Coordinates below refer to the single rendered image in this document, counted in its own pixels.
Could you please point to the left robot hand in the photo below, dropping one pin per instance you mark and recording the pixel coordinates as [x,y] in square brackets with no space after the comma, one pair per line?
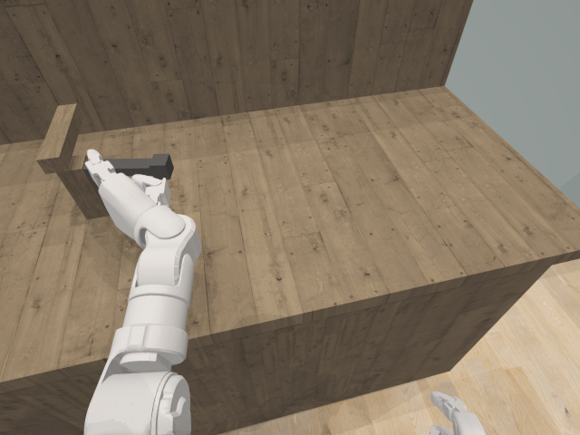
[126,199]

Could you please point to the robot left forearm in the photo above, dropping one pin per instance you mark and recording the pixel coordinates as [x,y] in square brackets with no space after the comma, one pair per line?
[153,335]

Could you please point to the counter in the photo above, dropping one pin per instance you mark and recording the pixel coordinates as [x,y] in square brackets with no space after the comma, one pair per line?
[360,226]

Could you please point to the left robot upper arm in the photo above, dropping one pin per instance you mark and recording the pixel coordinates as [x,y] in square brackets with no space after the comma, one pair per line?
[146,403]

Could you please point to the tap lever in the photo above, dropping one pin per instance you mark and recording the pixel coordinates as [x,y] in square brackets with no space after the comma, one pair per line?
[160,166]

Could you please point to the right robot hand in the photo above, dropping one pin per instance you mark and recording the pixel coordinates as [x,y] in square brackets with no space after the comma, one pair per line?
[464,422]

